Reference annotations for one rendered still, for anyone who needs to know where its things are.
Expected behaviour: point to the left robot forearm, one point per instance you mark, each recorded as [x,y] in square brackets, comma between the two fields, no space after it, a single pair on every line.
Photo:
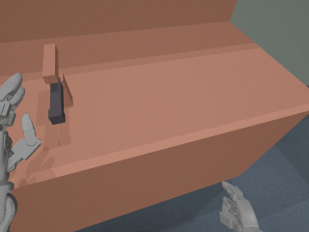
[8,206]

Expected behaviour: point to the robot right hand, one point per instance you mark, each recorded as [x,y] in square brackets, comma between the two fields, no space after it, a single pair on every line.
[241,213]

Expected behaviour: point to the tap lever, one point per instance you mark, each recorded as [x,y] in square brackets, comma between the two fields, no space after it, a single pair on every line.
[56,113]

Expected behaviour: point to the robot left hand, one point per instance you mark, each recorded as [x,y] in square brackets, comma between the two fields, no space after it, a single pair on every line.
[11,95]

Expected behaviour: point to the counter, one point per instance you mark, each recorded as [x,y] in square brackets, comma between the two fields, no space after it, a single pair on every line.
[161,98]

